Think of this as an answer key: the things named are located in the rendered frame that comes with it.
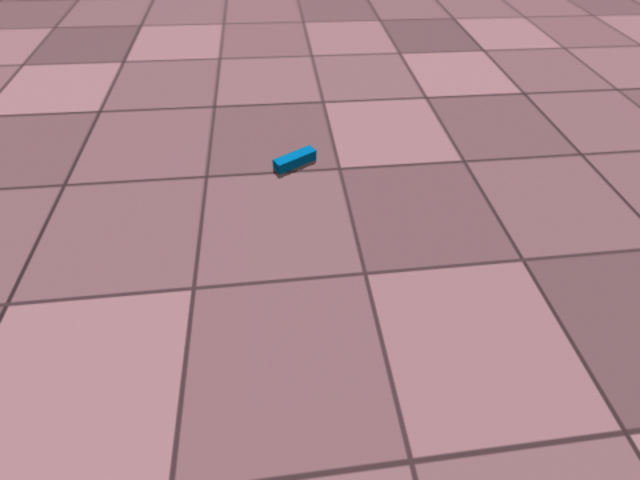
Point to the carton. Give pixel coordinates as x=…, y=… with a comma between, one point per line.
x=294, y=159

